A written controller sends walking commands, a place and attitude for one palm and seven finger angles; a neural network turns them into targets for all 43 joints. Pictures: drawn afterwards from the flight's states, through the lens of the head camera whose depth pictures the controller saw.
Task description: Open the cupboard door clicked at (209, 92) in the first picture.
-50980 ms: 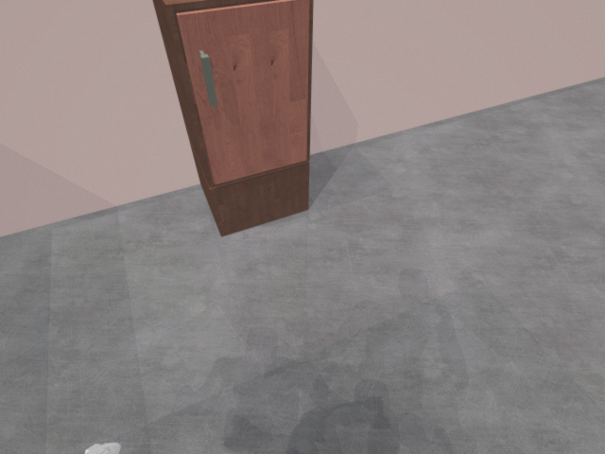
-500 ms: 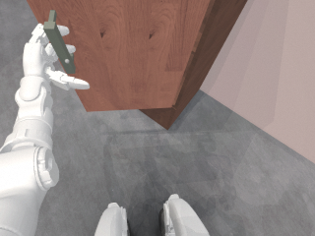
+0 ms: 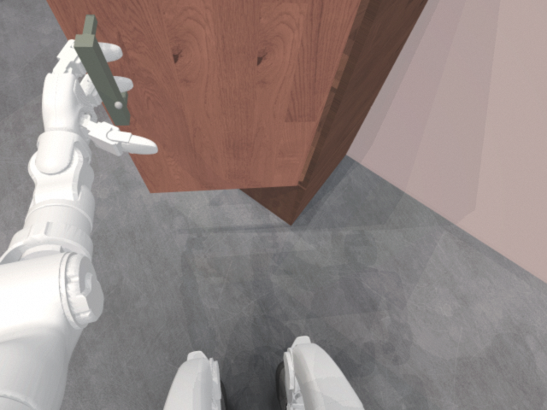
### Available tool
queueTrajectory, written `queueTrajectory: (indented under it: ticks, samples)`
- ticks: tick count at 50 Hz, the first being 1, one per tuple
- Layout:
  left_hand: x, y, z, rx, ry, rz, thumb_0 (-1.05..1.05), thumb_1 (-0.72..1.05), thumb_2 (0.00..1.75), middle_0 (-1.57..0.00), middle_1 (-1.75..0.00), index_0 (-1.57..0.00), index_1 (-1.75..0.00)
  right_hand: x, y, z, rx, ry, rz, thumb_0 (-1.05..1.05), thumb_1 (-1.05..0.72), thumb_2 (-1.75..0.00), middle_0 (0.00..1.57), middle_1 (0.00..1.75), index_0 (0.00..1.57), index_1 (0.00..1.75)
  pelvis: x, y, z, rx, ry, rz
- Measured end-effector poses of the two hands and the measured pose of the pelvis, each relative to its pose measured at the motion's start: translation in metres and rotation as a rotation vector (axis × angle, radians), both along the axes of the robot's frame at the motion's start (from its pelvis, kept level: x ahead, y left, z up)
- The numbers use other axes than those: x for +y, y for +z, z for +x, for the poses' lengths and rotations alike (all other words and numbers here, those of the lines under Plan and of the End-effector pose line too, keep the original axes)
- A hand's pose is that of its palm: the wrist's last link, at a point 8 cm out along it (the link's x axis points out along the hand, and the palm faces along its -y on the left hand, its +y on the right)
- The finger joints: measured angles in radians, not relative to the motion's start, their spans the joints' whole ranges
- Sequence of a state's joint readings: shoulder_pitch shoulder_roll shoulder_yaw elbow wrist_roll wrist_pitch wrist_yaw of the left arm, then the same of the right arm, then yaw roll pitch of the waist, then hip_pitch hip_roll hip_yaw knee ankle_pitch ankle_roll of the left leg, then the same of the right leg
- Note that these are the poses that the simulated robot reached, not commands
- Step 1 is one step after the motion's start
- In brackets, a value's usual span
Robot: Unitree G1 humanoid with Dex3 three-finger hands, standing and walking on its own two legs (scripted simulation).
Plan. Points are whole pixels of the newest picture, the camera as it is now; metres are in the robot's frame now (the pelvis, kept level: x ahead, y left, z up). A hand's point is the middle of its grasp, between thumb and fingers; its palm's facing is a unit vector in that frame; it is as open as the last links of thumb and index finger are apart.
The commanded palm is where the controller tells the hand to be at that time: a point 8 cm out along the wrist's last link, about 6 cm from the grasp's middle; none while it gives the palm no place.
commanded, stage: close the thumb around the handle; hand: left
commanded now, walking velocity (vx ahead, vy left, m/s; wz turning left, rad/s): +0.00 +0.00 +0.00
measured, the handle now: (107, 75) +0.59 +0.18 +0.07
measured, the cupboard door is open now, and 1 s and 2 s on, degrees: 42 44 86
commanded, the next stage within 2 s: pull the door open along its arc in 0.66 s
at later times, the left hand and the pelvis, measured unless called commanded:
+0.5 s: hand (112, 103) +0.53 +0.17 +0.07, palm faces +0.00 -1.00 -0.03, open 6.8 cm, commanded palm +0.51 +0.21 +0.06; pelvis +0.00 +0.00 +0.00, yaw +0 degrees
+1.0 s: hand (122, 112) +0.52 +0.16 +0.07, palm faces +0.00 -1.00 -0.03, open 5.8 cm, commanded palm +0.47 +0.20 +0.06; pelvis +0.01 +0.00 +0.01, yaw -1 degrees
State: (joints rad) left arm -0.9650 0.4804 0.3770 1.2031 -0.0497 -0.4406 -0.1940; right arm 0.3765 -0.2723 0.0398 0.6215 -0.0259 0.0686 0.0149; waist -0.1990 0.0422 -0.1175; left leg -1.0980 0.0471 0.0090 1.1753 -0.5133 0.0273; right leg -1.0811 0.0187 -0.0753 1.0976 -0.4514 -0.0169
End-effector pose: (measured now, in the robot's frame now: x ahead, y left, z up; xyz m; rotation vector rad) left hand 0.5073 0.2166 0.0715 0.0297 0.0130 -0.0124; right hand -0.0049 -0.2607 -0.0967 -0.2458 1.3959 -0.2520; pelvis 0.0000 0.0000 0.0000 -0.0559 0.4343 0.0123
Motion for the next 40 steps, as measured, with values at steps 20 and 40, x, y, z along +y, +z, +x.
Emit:
queueTrajectory:
  ticks: [20, 40]
  samples:
    - [0.0049, -0.0006, 0.0036, 0.011, 0.013, 0.005, -0.01, 0.26, 0.63, -0.35, -1.28, -0.35, -1.28, 0.0065, -0.0013, -0.0063, 0.023, -0.018, 0.020, 0.00, -0.91, -0.90, 0.20, 0.30, 0.21, 0.30, 0.0004, 0.0009, 0.0026, 0.005, -0.006, 0.001]
    - [-0.0015, -0.0029, 0.0085, 0.006, -0.004, -0.001, 0.00, 0.71, 0.84, -0.39, -1.35, -0.37, -1.35, 0.0052, -0.0003, 0.0023, -0.008, -0.014, 0.001, 0.00, -0.91, -0.90, 0.20, 0.30, 0.21, 0.30, 0.0030, -0.0008, 0.0024, 0.008, -0.008, -0.001]
